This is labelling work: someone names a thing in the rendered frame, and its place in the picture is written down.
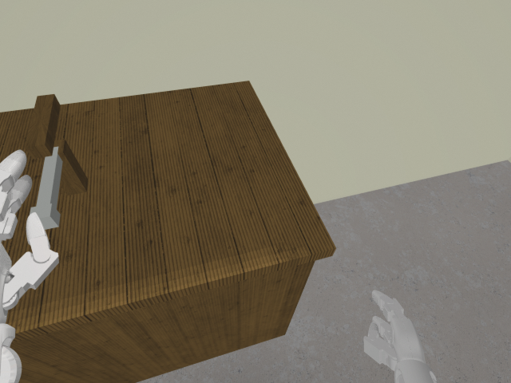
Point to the counter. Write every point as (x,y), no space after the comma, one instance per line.
(185,233)

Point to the robot right hand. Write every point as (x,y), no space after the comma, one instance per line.
(400,338)

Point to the robot right forearm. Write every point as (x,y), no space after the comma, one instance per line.
(413,371)

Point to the robot left forearm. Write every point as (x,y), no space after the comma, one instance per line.
(10,363)

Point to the robot left hand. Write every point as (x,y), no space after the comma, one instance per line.
(32,268)

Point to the tap lever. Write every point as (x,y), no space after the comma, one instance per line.
(46,207)

